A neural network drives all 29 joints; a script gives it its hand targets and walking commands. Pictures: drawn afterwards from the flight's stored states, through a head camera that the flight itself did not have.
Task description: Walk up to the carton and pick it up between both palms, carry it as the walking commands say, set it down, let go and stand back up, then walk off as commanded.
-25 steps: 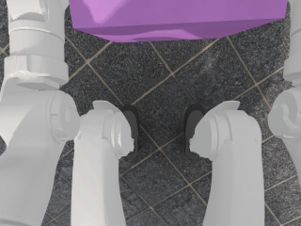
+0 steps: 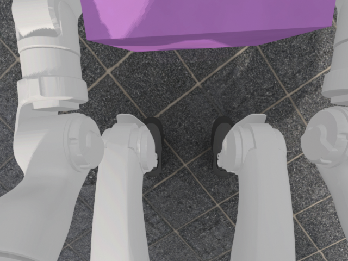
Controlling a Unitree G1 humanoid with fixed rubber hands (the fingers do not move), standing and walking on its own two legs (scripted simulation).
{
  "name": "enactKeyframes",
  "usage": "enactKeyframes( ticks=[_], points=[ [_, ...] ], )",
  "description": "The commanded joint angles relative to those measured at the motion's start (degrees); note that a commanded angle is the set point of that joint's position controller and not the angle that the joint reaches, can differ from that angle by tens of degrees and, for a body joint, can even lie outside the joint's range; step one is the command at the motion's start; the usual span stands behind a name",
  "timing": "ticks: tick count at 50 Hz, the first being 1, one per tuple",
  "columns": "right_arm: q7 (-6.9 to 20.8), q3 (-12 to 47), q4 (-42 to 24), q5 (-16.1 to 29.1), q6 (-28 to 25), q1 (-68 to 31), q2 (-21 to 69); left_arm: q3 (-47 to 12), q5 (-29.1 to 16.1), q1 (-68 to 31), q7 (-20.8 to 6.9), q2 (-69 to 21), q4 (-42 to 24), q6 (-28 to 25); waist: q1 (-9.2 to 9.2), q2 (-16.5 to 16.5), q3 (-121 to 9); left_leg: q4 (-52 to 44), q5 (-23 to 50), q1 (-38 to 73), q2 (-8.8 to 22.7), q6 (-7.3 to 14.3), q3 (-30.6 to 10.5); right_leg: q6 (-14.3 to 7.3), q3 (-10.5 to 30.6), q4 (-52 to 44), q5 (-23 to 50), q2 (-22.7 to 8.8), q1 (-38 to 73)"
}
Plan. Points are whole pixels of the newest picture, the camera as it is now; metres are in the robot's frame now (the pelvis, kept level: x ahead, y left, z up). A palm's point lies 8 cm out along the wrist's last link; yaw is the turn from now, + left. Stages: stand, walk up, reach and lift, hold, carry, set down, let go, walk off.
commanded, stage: reach and lift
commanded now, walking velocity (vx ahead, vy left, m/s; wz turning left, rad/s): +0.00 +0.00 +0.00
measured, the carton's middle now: out of the picture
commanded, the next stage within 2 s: none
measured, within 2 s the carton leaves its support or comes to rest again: neither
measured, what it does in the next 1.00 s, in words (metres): rises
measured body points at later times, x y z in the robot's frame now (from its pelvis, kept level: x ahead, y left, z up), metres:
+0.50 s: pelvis -0.01 +0.00 +0.05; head +0.35 -0.01 +0.30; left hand +0.56 +0.18 -0.07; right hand +0.56 -0.21 -0.07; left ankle +0.13 +0.12 -0.43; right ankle +0.13 -0.12 -0.43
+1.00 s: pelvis -0.02 +0.00 +0.10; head +0.33 -0.01 +0.38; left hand +0.53 +0.18 +0.00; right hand +0.54 -0.20 +0.00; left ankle +0.13 +0.12 -0.43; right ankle +0.13 -0.12 -0.43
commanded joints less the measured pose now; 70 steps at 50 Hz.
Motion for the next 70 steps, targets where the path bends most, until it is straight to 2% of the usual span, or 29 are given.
enactKeyframes(
  ticks=[1,4,8,10,12,13,14,16,20,23,25,29,31,34,37,38,40,41,42,44,45,46,47,50,52,61,62,69,70],
  points=[
    [14.6,27.9,-11.7,10.4,-1.5,-38.9,56.4,-28.6,-11.8,-40.9,-17.2,-49.6,-10.8,-1.5,-1.21,-3.9,-121.8,-9.4,18.9,39.0,-7.4,0.2,2.7,0.2,-3.0,-11.0,19.5,6.5,39.2],
    [15.1,26.8,-9.2,9.9,-1.0,-38.7,56.5,-27.7,-10.9,-39.1,-17.7,-51.5,-8.2,-0.8,-1.26,-2.6,-119.5,-11.6,18.0,39.0,-7.6,0.6,2.1,0.4,-3.5,-11.8,17.7,6.8,36.1],
    [15.4,28.3,-12.6,11.0,-0.9,-37.6,58.9,-30.8,-11.7,-40.8,-17.8,-52.0,-14.4,-0.8,-0.88,-1.3,-125.8,-12.7,20.8,44.0,-8.0,0.1,2.2,0.0,-3.2,-13.2,19.5,7.2,39.0],
    [15.7,27.2,-10.7,9.7,-0.6,-37.5,57.1,-29.5,-10.7,-38.2,-18.1,-52.7,-10.3,-0.1,-1.4,-1.0,-121.9,-14.4,18.8,43.5,-8.0,0.3,1.6,0.2,-3.7,-14.1,17.3,7.2,36.1],
    [15.8,28.0,-12.5,10.0,-0.4,-37.0,58.5,-30.3,-11.7,-40.4,-18.3,-52.1,-13.7,-0.4,-1.96,-3.5,-124.4,-14.2,19.8,43.2,-7.7,0.2,2.1,0.2,-2.8,-15.3,19.4,7.4,40.0],
    [15.7,29.0,-13.7,10.6,-0.3,-38.3,58.9,-30.5,-11.7,-40.0,-18.4,-52.1,-13.6,-0.2,-0.32,-2.7,-128.4,-15.1,19.9,45.3,-8.1,0.2,2.1,0.5,-3.3,-15.1,20.2,7.2,42.8],
    [15.8,28.0,-13.9,10.4,-0.5,-38.8,57.4,-31.2,-11.8,-39.2,-18.4,-54.0,-12.4,0.1,-2.46,-0.9,-127.1,-15.2,20.2,46.0,-7.9,-0.1,1.6,0.1,-3.9,-15.4,18.9,7.5,40.0],
    [15.9,28.2,-11.7,9.8,0.1,-37.4,57.9,-31.4,-11.5,-39.5,-18.4,-54.5,-12.7,0.3,-1.51,-0.4,-127.2,-16.2,19.8,46.8,-8.0,-0.2,1.9,-0.1,-3.4,-16.7,17.8,7.4,39.6],
    [16.6,29.1,-12.1,10.2,0.6,-37.0,60.0,-30.5,-11.0,-38.5,-18.8,-53.1,-12.7,0.6,0.15,-3.4,-125.3,-18.3,17.7,45.0,-8.1,0.4,1.9,0.4,-2.9,-18.5,16.8,7.3,41.4],
    [16.9,28.9,-13.4,9.9,0.5,-37.0,59.5,-31.3,-11.1,-37.2,-19.2,-54.5,-12.8,0.8,-1.3,-2.5,-127.2,-19.5,17.8,46.2,-8.3,0.1,1.8,0.3,-3.2,-19.8,17.4,7.7,42.7],
    [17.0,29.0,-12.9,9.6,0.6,-36.0,60.2,-30.8,-10.6,-35.3,-19.6,-54.5,-11.0,1.0,-0.21,-3.6,-124.5,-20.9,16.8,45.6,-8.3,0.0,2.1,0.5,-2.9,-21.2,16.3,7.5,43.0],
    [16.6,30.1,-14.3,9.9,1.0,-34.4,61.6,-32.1,-11.2,-37.6,-20.2,-55.5,-14.0,1.2,-0.92,-2.5,-129.1,-22.2,16.6,46.8,-8.2,0.2,2.1,0.4,-1.7,-22.9,17.7,7.5,48.9],
    [16.9,30.6,-13.8,10.1,1.4,-33.4,63.6,-30.9,-10.1,-35.0,-20.5,-54.9,-13.2,1.0,0.69,-3.7,-128.7,-22.8,16.1,47.1,-8.3,0.5,2.9,0.6,-1.4,-23.7,17.1,7.2,50.2],
    [17.2,30.3,-15.2,10.0,1.0,-35.4,61.5,-31.5,-10.1,-34.7,-20.5,-55.7,-12.8,1.3,-1.24,-2.5,-128.5,-24.7,16.2,50.2,-8.0,0.3,1.7,0.7,-2.4,-24.7,16.0,7.6,47.9],
    [17.3,30.6,-16.1,10.2,1.0,-33.6,63.5,-33.0,-10.6,-35.1,-20.6,-56.7,-15.8,0.9,0.04,-1.9,-131.3,-25.5,17.2,53.2,-8.3,0.3,1.7,0.4,-2.2,-25.5,16.6,7.9,49.5],
    [17.5,29.7,-14.3,9.1,1.1,-33.2,62.5,-32.6,-10.8,-35.7,-20.5,-56.5,-15.7,1.0,-1.77,-2.8,-130.1,-25.9,17.4,52.6,-8.1,0.2,1.3,0.4,-2.4,-26.2,16.7,7.6,49.1],
    [17.6,30.8,-14.9,10.1,1.2,-33.2,63.4,-31.5,-9.7,-32.4,-20.5,-56.5,-13.2,1.2,0.83,-3.4,-129.1,-27.2,16.0,53.0,-8.0,0.3,1.8,0.6,-2.2,-27.2,14.9,7.6,50.7],
    [17.6,32.2,-18.4,11.0,1.0,-33.3,64.3,-33.1,-10.5,-32.8,-20.6,-57.5,-15.3,1.2,-0.46,-3.8,-133.1,-27.2,17.7,54.4,-8.3,0.4,1.6,0.6,-1.8,-27.6,17.9,8.0,55.0],
    [17.6,31.1,-15.8,10.0,1.1,-33.0,62.6,-31.9,-9.8,-34.2,-20.7,-56.9,-13.8,1.3,0.42,-1.6,-129.6,-27.6,15.7,51.7,-8.2,0.2,1.6,0.3,-1.3,-27.7,16.7,7.4,53.0],
    [17.6,31.3,-15.3,9.9,0.7,-31.9,64.4,-33.0,-10.5,-32.4,-20.8,-58.8,-14.3,0.8,-1.19,-4.1,-129.0,-28.9,16.6,54.5,-8.0,0.2,1.2,0.6,-2.3,-28.8,16.3,7.8,52.3],
    [17.8,30.8,-17.0,10.1,0.7,-32.0,63.3,-34.0,-10.5,-32.2,-20.8,-58.9,-15.7,1.1,-0.7,-0.7,-130.1,-29.6,17.2,56.2,-8.4,0.0,1.0,0.2,-1.9,-29.4,16.4,7.9,52.5],
    [18.0,32.0,-19.6,10.6,0.4,-33.0,62.5,-34.6,-11.0,-31.4,-20.6,-58.9,-17.1,1.1,-1.71,-1.7,-133.8,-29.4,19.0,59.3,-8.2,0.0,0.7,0.4,-2.3,-29.3,18.3,8.1,53.5],
    [17.9,29.9,-12.7,8.5,1.2,-30.0,62.8,-32.6,-10.2,-31.0,-20.9,-58.7,-12.4,1.1,-1.14,-2.6,-124.5,-29.4,15.5,53.5,-7.9,-0.2,1.0,0.1,-1.9,-30.3,14.1,7.5,49.7],
    [18.6,30.6,-14.7,9.5,0.7,-28.3,65.4,-33.5,-9.6,-30.4,-21.1,-59.2,-14.8,0.7,-0.25,-1.6,-126.0,-31.5,16.8,56.5,-8.0,-0.1,1.4,0.2,-1.6,-31.7,15.5,7.8,53.2],
    [18.6,32.2,-16.6,9.6,0.8,-28.3,66.2,-34.8,-10.6,-29.8,-21.2,-59.7,-17.1,0.6,-1.11,-4.0,-130.2,-32.6,17.1,60.1,-7.9,-0.1,1.2,0.5,-2.0,-32.6,16.3,8.2,57.3],
    [18.9,33.1,-19.3,9.0,0.1,-25.1,65.7,-36.6,-9.6,-25.6,-20.8,-61.7,-18.6,0.2,-1.0,-1.6,-129.1,-36.3,19.5,66.5,-7.7,-0.3,0.1,0.1,-1.4,-36.1,17.3,8.0,57.7],
    [19.1,33.2,-17.6,8.6,0.3,-24.5,66.3,-35.7,-9.0,-24.7,-20.9,-61.6,-17.4,0.3,0.66,-2.4,-126.1,-37.5,17.7,66.0,-7.7,-0.2,0.2,0.3,-1.5,-36.7,15.5,8.1,56.3],
    [19.0,34.1,-18.8,8.0,-0.2,-20.2,68.5,-35.5,-8.2,-21.9,-21.7,-61.3,-18.7,-0.5,1.62,-3.2,-124.5,-40.5,17.8,66.7,-8.1,-0.3,1.5,0.3,-0.5,-40.8,17.2,8.0,64.1],
    [18.8,32.8,-16.6,6.8,-0.2,-18.4,68.1,-35.6,-8.0,-21.3,-21.8,-61.8,-18.1,-0.4,0.12,-3.2,-121.6,-41.3,18.2,65.4,-7.7,-0.2,0.6,0.3,-0.5,-40.8,18.3,7.8,62.9]
  ],
)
